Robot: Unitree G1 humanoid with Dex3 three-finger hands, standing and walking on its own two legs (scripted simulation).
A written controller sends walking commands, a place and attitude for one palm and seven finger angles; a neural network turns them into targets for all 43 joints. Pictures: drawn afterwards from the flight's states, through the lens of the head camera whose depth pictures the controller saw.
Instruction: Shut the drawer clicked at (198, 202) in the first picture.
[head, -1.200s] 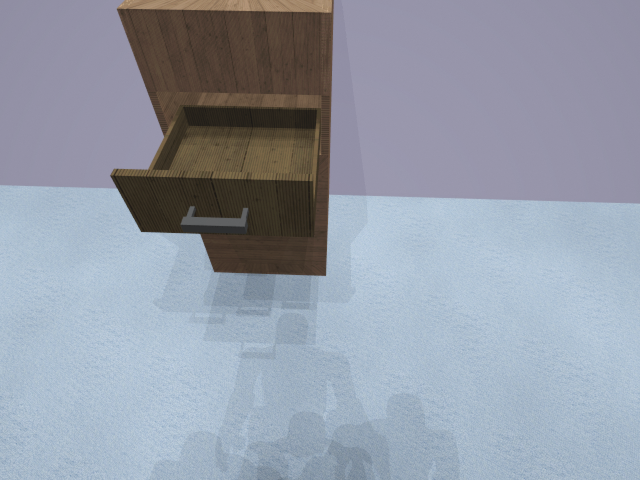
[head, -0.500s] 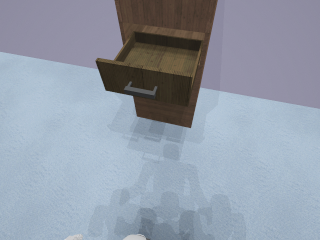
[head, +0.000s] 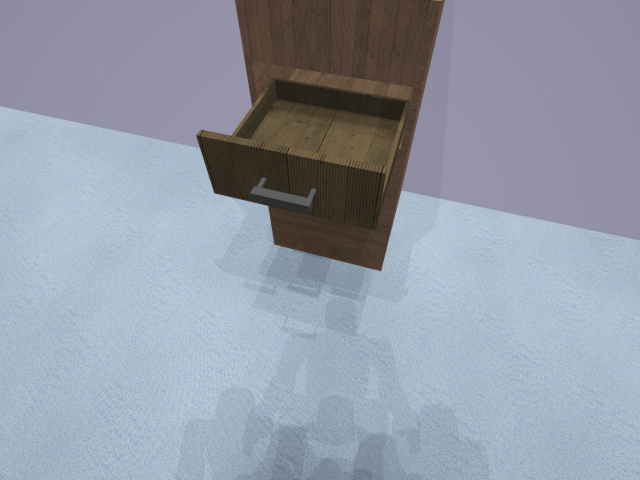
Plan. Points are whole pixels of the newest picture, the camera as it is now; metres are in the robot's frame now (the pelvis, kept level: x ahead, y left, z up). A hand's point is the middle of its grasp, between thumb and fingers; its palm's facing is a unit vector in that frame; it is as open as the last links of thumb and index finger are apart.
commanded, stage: look at it before walking up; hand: left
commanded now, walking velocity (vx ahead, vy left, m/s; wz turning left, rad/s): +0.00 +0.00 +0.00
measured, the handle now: (284, 193) +0.64 +0.12 -0.10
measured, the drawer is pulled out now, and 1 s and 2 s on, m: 0.30 0.30 0.30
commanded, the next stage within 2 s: turn to face it in 0.34 s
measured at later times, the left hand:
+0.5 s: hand out of the picture +0.08 +0.20 -0.16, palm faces +0.00 -0.96 -0.28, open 7.4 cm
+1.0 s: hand out of the picture +0.07 +0.18 -0.18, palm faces -0.09 -0.97 -0.23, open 7.4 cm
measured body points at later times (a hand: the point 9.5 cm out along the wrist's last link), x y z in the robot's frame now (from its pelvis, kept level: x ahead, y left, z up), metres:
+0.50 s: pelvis +0.01 -0.01 +0.00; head +0.03 -0.02 +0.45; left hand +0.08 +0.25 -0.14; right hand +0.03 -0.27 -0.15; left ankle +0.01 +0.13 -0.74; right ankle -0.03 -0.11 -0.74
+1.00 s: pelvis -0.01 +0.00 -0.01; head +0.04 -0.01 +0.44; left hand +0.08 +0.23 -0.16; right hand -0.01 -0.25 -0.17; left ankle +0.01 +0.13 -0.74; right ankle -0.03 -0.11 -0.74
